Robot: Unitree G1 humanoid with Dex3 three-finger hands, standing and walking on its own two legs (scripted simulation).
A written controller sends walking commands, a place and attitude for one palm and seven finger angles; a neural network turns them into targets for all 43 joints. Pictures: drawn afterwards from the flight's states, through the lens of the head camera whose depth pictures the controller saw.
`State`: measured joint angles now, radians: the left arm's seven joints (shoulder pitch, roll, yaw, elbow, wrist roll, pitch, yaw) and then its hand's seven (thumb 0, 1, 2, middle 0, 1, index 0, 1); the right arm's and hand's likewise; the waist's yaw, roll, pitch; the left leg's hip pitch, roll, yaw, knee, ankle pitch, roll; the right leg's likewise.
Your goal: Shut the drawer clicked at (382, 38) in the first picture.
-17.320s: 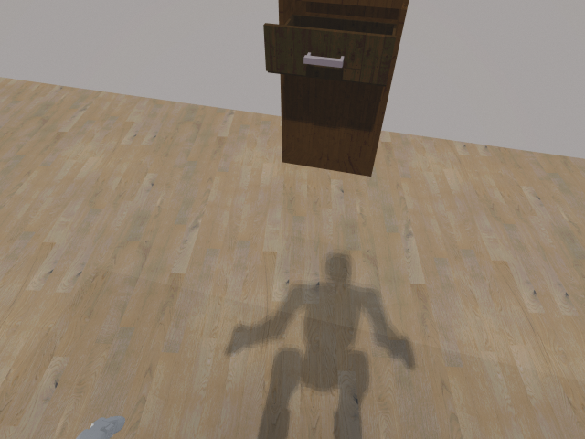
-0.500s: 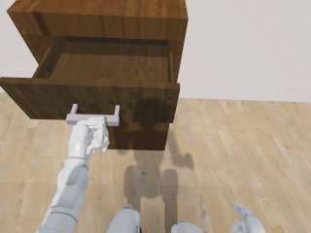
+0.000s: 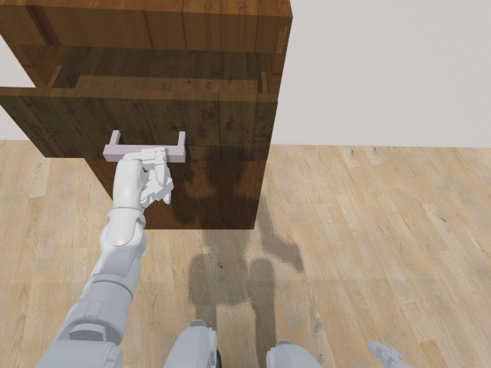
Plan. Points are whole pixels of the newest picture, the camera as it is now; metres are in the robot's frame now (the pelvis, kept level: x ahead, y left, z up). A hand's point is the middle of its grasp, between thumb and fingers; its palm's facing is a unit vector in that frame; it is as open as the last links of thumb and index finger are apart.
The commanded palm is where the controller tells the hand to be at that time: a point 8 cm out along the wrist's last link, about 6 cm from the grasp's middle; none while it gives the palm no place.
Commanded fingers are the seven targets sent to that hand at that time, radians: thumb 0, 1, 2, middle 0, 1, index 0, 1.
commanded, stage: push the drawer shut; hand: left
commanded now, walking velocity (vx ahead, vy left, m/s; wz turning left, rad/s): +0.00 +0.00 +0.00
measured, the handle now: (147, 144) +0.48 +0.18 +0.04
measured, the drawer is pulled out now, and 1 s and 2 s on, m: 0.13 0.01 0.00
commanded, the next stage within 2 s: pull the fist back off the drawer in 1.30 s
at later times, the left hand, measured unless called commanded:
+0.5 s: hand (172, 149) +0.47 +0.13 +0.04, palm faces +0.03 -1.00 -0.04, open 2.9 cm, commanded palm +0.46 +0.18 +0.05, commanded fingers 0.00 0.90 0.90 -1.40 -1.60 -1.40 -1.60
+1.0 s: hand (172, 126) +0.53 +0.14 +0.04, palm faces +0.03 -1.00 -0.03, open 2.9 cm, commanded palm +0.52 +0.18 +0.05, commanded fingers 0.00 0.90 0.90 -1.40 -1.60 -1.40 -1.60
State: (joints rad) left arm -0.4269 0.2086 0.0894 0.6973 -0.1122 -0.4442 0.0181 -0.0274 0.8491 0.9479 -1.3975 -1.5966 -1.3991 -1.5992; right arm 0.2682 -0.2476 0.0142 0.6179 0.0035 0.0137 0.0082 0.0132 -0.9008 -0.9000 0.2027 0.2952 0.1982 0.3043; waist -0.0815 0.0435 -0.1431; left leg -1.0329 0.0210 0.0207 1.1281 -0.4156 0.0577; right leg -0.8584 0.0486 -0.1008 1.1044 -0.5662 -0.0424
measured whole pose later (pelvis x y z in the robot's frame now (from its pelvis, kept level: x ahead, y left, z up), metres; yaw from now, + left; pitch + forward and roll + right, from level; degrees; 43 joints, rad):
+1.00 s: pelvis +0.00 +0.00 -0.02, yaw -2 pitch +25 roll -5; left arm -0.94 0.42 0.32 1.20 -0.03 -0.47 -0.05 -0.03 0.77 0.91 -1.40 -1.60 -1.40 -1.60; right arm 0.38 -0.26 0.03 0.64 -0.04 0.07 0.04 0.01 -0.90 -0.90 0.20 0.30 0.20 0.30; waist -0.20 0.06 -0.14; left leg -1.21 0.05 0.01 1.21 -0.44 0.06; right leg -1.03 0.08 -0.11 1.16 -0.57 -0.04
